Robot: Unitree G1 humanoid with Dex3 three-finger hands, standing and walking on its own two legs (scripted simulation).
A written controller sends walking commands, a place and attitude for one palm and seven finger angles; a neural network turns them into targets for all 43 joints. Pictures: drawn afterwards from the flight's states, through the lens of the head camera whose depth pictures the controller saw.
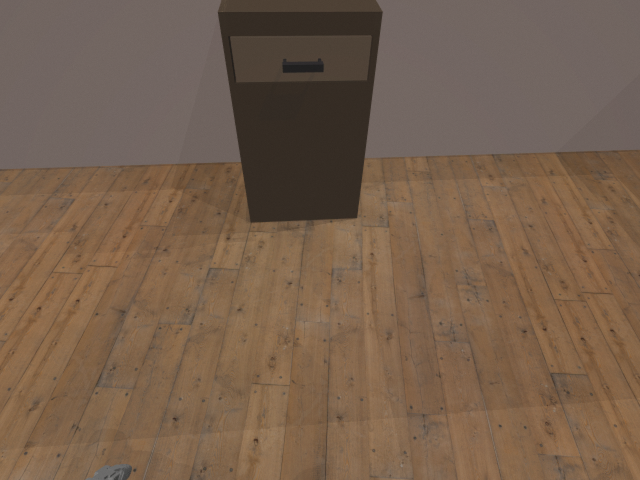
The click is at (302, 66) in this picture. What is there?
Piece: drawer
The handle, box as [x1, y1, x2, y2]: [282, 59, 323, 72]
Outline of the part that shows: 282,62 283,72 323,71 323,64 320,59 313,62 286,62 285,59 283,59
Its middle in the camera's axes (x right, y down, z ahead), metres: -0.06 -0.56 +1.24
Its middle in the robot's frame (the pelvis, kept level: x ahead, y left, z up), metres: +1.29 +0.12 -0.04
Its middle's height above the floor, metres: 0.73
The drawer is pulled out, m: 0.00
